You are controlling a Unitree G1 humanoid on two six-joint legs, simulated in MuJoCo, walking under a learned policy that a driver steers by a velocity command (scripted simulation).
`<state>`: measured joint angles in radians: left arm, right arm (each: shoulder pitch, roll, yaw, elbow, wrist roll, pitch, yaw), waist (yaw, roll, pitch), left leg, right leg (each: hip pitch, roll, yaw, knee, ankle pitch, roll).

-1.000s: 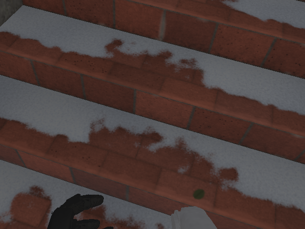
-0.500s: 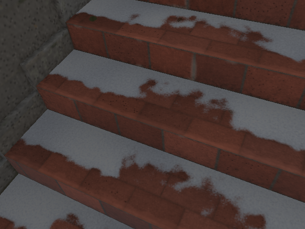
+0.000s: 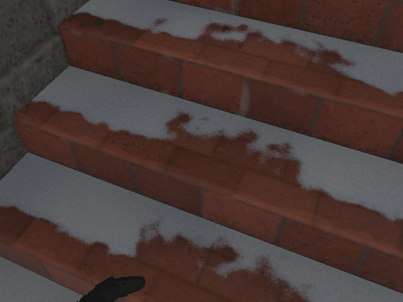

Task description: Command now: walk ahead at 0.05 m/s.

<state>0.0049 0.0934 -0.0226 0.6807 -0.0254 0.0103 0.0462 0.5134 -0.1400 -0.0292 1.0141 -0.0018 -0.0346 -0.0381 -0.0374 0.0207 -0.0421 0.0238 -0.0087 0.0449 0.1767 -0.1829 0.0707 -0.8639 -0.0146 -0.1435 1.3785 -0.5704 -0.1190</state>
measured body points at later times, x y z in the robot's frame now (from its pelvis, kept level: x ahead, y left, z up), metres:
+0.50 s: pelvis +0.12 +0.00 +0.13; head +0.11 +0.01 +0.58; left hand +0.10 +0.24 -0.02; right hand +0.19 -0.21 -0.01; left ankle +0.14 +0.09 -0.59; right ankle +0.07 -0.08 -0.61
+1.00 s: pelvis +0.33 +0.00 +0.16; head +0.33 +0.02 +0.61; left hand +0.55 +0.16 +0.08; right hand +0.24 -0.20 +0.02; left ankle +0.16 +0.09 -0.57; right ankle +0.43 -0.06 -0.46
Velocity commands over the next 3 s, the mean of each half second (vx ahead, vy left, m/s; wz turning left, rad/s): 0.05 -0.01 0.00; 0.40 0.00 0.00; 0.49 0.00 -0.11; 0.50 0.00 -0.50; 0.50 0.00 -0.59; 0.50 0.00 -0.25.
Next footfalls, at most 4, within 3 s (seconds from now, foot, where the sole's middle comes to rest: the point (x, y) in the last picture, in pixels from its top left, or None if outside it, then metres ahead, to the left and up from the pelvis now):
0.02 right None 0.11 -0.09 -0.64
0.54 left None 0.18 0.09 -0.64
0.98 right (231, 276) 0.47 -0.07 -0.49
1.50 left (174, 137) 0.83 0.08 -0.34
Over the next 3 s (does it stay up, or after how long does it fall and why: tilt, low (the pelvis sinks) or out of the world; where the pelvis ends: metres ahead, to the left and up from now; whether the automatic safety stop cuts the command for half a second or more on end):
stays up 1.36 -0.41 0.75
